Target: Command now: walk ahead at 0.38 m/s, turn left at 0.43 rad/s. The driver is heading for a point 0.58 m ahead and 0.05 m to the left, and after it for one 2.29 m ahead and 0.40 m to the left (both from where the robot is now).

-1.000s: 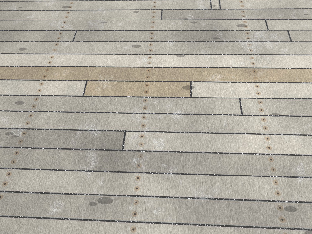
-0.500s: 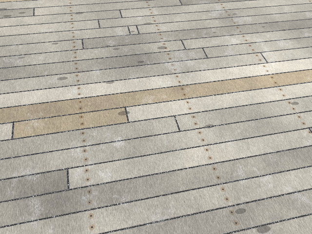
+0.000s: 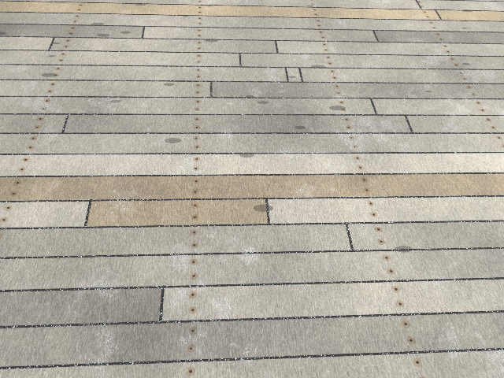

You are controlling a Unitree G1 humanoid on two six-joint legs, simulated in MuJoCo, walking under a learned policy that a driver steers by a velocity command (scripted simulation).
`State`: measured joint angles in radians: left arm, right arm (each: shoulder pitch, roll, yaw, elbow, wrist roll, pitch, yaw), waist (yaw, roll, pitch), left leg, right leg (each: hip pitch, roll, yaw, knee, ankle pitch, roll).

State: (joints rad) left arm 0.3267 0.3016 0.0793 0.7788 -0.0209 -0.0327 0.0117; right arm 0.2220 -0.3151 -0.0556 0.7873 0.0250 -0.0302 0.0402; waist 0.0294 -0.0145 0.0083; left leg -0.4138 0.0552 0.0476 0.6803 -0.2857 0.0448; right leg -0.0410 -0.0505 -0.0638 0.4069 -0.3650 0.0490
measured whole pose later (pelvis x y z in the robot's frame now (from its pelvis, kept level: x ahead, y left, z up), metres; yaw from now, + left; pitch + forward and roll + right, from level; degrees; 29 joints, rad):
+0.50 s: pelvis +0.24 +0.04 +0.00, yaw +16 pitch +3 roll -1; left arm -0.05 0.27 0.05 0.64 0.00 -0.12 -0.04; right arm 0.46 -0.29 -0.06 0.79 0.02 -0.03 -0.04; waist -0.10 -0.03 0.03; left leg 0.05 -0.08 -0.22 0.36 -0.44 0.08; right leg -0.53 0.03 0.05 0.45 0.06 0.01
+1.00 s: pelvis +0.40 +0.09 +0.00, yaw +6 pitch +1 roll -1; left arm 0.21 0.33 0.08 0.78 -0.02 0.02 0.02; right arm 0.12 -0.28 -0.04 0.64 -0.03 -0.01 -0.03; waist 0.05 -0.02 0.04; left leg -0.34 -0.02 -0.06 0.52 -0.18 0.01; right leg -0.36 0.11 0.16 0.68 -0.42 0.00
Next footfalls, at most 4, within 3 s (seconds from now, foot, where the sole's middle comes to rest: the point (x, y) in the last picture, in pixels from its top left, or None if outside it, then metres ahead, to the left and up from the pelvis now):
0.02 left None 0.09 0.11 -0.77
0.52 right None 0.48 -0.02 -0.77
0.94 left None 0.47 0.22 -0.77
1.38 right None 0.45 -0.04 -0.77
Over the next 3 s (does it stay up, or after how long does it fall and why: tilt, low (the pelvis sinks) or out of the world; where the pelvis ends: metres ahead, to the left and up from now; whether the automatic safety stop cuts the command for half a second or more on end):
stays up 1.06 0.35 0.00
